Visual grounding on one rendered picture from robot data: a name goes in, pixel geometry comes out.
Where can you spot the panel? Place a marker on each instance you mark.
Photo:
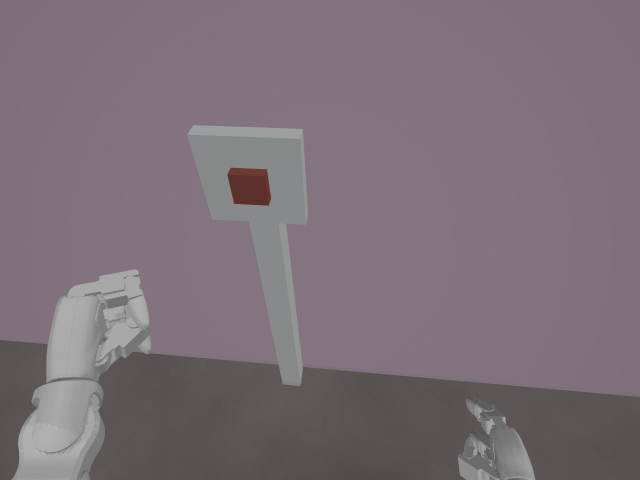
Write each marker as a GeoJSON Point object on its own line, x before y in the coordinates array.
{"type": "Point", "coordinates": [216, 149]}

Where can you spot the button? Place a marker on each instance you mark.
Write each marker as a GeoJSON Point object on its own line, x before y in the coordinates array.
{"type": "Point", "coordinates": [249, 186]}

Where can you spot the left robot hand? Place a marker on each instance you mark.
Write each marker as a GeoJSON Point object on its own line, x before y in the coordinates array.
{"type": "Point", "coordinates": [79, 325]}

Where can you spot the right robot hand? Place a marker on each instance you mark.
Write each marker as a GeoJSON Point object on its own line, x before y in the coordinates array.
{"type": "Point", "coordinates": [503, 455]}

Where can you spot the robot left forearm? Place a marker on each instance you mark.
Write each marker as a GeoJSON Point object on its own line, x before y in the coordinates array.
{"type": "Point", "coordinates": [61, 438]}

